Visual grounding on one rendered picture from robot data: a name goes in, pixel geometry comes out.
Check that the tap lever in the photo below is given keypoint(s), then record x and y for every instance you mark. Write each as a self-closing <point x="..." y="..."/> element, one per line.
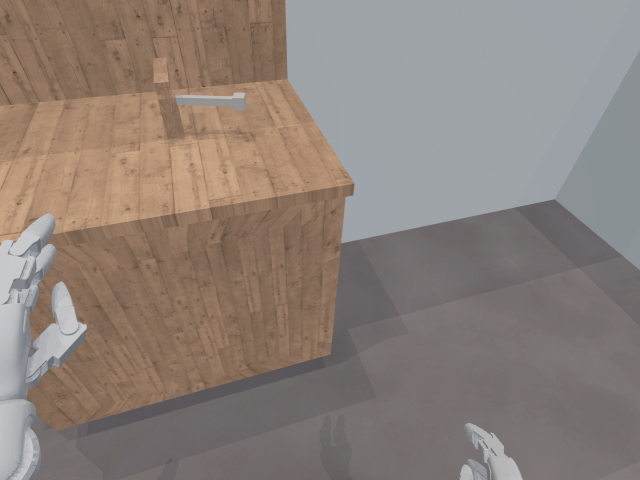
<point x="238" y="100"/>

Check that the right robot hand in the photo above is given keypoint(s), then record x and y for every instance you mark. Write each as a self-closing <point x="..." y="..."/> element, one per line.
<point x="491" y="451"/>

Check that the counter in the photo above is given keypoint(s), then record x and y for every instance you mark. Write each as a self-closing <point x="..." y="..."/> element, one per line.
<point x="199" y="244"/>

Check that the left robot hand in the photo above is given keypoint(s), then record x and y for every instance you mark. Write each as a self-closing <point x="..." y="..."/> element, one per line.
<point x="23" y="265"/>

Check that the left robot forearm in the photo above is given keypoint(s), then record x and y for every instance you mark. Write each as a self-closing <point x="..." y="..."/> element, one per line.
<point x="20" y="454"/>

